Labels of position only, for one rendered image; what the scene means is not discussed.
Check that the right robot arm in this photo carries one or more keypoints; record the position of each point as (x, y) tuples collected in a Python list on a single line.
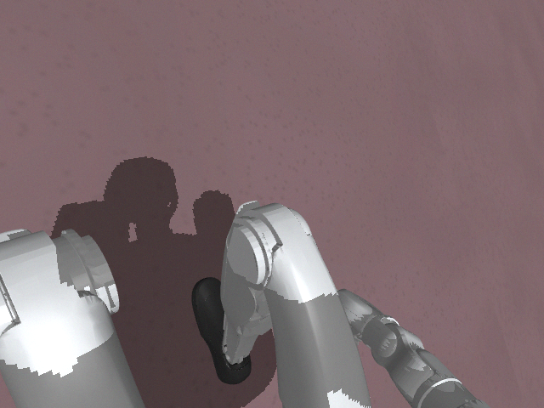
[(420, 377)]

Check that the right robot hand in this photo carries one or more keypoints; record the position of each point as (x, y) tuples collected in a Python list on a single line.
[(359, 312)]

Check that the right robot foot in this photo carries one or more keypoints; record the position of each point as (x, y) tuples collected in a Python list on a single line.
[(209, 316)]

